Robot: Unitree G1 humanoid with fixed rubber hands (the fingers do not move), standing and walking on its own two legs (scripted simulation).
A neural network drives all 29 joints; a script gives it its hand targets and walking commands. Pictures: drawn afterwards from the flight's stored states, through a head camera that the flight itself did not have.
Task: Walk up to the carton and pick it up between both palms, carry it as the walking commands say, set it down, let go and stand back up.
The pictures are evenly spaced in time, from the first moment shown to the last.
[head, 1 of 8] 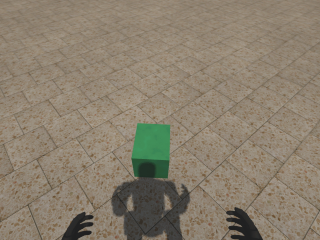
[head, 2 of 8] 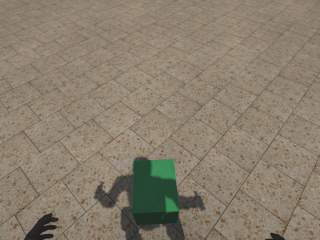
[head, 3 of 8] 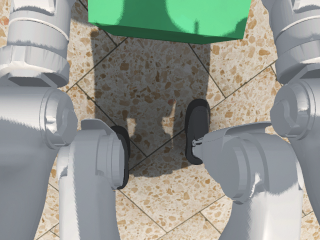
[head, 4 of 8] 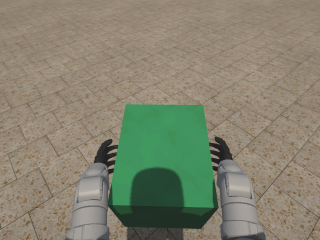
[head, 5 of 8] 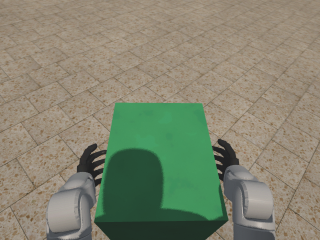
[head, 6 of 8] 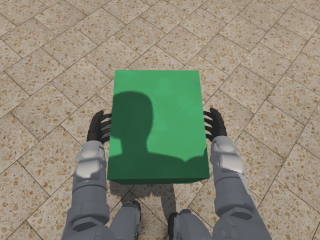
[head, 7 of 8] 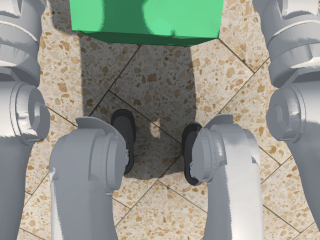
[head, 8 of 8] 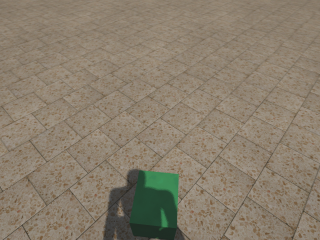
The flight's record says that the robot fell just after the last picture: no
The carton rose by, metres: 0.69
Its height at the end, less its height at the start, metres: +0.00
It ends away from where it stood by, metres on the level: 1.68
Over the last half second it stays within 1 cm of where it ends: yes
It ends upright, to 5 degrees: yes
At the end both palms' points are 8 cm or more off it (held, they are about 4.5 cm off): yes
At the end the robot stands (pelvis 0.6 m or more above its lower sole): yes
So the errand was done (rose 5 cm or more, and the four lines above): yes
